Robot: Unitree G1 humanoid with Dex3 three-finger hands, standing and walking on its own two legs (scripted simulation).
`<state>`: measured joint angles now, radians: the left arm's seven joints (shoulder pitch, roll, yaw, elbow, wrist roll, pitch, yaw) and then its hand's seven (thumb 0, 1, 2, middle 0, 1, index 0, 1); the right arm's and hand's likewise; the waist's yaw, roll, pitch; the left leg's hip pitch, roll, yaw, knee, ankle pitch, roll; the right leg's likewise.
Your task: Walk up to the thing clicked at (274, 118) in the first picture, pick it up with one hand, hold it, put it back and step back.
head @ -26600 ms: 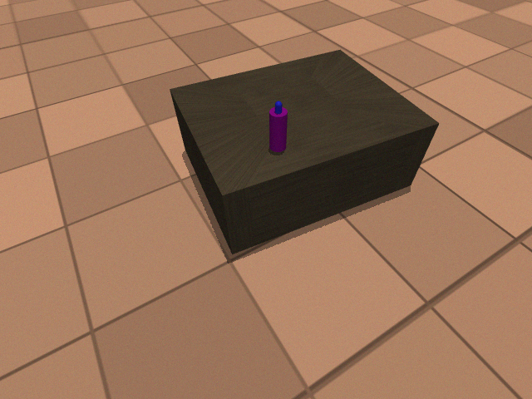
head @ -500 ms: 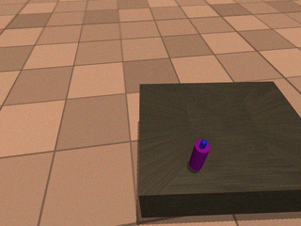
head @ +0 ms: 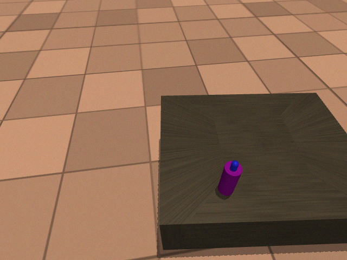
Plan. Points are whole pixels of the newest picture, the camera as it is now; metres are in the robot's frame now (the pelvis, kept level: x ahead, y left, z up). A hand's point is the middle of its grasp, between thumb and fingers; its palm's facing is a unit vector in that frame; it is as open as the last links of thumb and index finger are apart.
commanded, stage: stand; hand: right
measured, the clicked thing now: (230, 176) +0.48 -0.22 -0.29
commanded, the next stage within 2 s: step back in 0.78 s
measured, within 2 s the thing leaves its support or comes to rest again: neither
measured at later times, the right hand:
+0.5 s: hand out of the picture +0.08 -0.25 -0.15, palm faces -0.03 +0.93 -0.35, open 7.4 cm
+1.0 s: hand out of the picture +0.07 -0.28 -0.17, palm faces -0.01 +0.93 -0.36, open 7.4 cm
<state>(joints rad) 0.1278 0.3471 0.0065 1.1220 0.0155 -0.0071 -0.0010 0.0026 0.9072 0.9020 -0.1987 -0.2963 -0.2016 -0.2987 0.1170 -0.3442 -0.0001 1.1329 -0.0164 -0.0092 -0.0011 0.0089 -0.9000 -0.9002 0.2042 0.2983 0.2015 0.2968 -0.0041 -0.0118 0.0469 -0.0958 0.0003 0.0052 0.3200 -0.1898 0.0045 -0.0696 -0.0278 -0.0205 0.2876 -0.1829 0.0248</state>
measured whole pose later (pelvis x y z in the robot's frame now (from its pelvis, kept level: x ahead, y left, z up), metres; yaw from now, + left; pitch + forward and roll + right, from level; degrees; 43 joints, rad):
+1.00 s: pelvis -0.03 -0.01 -0.02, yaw +0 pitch -2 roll +1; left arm 0.09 0.40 0.05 1.00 0.01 0.03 0.01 0.00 0.91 0.90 -0.20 -0.30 -0.20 -0.30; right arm 0.06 -0.37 -0.05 1.00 0.00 0.04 0.01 0.01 -0.90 -0.90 0.21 0.30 0.20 0.30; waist 0.00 -0.02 0.16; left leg -0.26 0.00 0.00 0.53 -0.24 0.00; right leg -0.27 -0.03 -0.01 0.59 -0.27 -0.03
